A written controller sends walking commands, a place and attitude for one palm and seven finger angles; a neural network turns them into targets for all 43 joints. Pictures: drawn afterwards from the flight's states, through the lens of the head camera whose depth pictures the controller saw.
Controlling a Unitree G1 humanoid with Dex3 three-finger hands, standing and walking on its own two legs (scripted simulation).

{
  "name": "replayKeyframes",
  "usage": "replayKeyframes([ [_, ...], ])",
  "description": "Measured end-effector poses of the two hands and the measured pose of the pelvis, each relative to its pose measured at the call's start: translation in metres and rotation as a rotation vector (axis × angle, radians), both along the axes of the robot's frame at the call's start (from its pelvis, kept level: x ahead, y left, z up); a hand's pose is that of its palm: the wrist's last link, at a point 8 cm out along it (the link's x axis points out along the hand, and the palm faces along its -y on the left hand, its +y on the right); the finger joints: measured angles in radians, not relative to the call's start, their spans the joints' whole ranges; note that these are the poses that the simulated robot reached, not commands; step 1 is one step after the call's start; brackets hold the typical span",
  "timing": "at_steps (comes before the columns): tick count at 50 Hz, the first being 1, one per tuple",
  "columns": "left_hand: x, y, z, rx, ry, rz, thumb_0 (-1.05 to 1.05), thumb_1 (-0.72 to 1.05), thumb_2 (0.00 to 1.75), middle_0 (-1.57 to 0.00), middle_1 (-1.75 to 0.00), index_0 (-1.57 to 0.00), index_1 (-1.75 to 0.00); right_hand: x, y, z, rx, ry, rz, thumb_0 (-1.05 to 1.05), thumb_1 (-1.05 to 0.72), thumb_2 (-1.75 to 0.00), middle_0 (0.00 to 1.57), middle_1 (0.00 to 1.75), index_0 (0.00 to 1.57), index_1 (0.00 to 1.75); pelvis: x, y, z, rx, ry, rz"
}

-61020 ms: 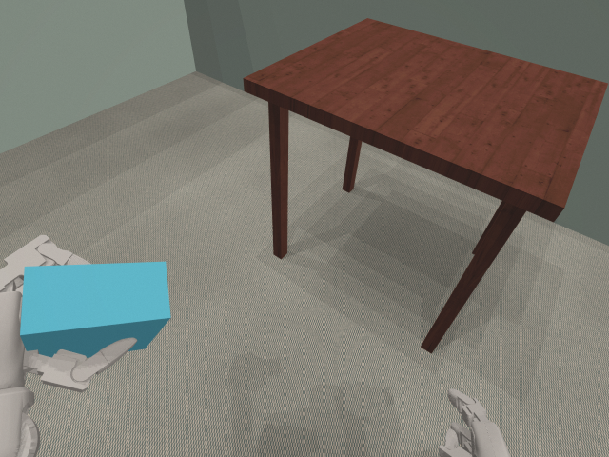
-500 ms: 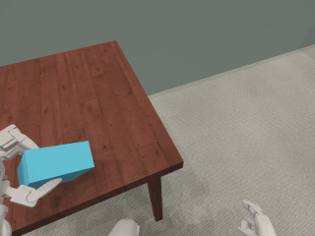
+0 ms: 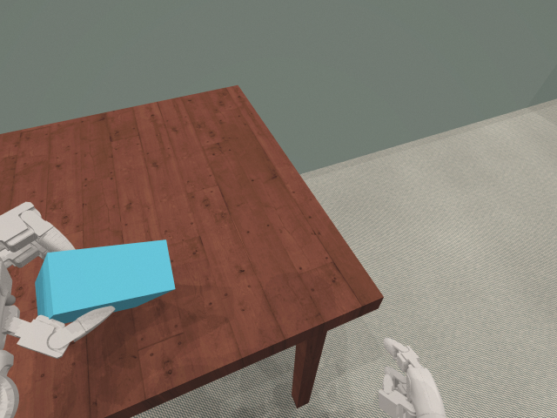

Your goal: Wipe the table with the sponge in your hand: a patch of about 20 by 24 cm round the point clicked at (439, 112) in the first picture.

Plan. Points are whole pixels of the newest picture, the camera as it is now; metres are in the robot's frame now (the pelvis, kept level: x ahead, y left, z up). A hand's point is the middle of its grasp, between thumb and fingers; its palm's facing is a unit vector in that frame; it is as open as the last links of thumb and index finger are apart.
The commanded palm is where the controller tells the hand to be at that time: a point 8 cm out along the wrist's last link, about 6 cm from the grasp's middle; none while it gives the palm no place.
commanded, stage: come to a stop and stand still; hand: left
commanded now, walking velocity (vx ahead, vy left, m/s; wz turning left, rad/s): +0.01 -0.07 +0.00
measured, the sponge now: (116, 282) +0.23 +0.21 +0.14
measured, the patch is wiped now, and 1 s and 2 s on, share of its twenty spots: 0.95 0.95 0.95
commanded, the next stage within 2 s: look again from close up in 0.86 s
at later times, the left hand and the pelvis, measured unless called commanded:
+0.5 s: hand (61, 260) +0.23 +0.26 +0.17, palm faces +0.40 -0.82 -0.41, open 9.2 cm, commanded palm +0.19 +0.29 +0.18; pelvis +0.03 +0.02 +0.00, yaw +0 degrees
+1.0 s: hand (45, 238) +0.26 +0.29 +0.17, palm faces +0.41 -0.79 -0.46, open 9.2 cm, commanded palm +0.19 +0.31 +0.18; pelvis +0.03 +0.03 +0.00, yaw +1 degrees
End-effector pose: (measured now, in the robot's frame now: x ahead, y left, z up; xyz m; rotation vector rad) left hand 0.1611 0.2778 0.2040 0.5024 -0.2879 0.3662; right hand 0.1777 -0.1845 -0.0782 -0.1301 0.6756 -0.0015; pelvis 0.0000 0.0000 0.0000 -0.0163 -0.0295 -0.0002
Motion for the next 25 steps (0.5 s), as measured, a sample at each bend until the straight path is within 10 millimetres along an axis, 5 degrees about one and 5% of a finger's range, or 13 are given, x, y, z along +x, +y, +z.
replayKeyframes([
  [9, 0.018, 0.012, -0.034, -0.162, 0.060, 0.053, -0.01, -0.52, 1.04, -0.84, -1.47, -0.89, -1.50, -0.011, -0.038, 0.007, -0.101, 0.017, -0.101, 0.02, -0.90, -0.90, 0.21, 0.30, 0.21, 0.30, 0.008, 0.004, 0.001, -0.009, -0.019, -0.006],
  [14, 0.030, 0.004, -0.031, -0.154, 0.048, 0.004, -0.01, -0.52, 1.04, -0.84, -1.47, -0.89, -1.50, -0.013, -0.054, 0.017, -0.153, 0.008, -0.145, 0.02, -0.90, -0.90, 0.20, 0.30, 0.20, 0.30, 0.012, 0.006, 0.003, -0.006, -0.012, -0.001],
  [25, 0.030, 0.021, -0.017, -0.045, 0.089, 0.037, -0.01, -0.52, 1.04, -0.84, -1.47, -0.89, -1.50, 0.001, -0.039, 0.003, -0.114, 0.052, -0.145, 0.02, -0.90, -0.90, 0.20, 0.30, 0.20, 0.30, 0.027, 0.015, 0.004, -0.003, 0.008, -0.002],
])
